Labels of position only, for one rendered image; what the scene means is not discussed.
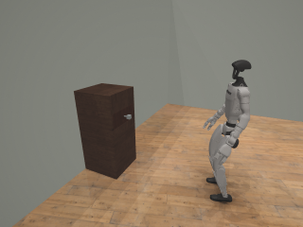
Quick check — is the handle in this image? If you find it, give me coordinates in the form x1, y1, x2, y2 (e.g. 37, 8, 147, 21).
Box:
124, 114, 132, 120

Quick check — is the drawer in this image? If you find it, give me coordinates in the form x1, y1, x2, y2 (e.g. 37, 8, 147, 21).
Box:
112, 104, 134, 130

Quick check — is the robot left shin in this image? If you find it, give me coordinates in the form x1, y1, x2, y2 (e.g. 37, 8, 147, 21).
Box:
212, 167, 228, 198

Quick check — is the cabinet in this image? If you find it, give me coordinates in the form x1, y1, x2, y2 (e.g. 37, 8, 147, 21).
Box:
74, 83, 136, 179

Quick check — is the right robot forearm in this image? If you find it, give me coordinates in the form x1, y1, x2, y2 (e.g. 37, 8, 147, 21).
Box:
213, 102, 225, 120

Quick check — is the humanoid robot torso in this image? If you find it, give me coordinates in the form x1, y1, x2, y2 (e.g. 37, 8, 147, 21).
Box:
223, 81, 249, 136

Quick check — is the left robot hand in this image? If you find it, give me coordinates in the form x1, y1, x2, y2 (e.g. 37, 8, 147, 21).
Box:
212, 144, 232, 166

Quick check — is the right robot hand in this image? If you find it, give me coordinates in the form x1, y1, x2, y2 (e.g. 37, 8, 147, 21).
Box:
203, 116, 217, 131

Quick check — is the left robot forearm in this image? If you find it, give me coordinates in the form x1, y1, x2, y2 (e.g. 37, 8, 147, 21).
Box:
225, 114, 249, 147

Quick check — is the left robot upper arm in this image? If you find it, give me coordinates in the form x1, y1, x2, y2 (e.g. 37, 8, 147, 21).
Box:
237, 87, 251, 122

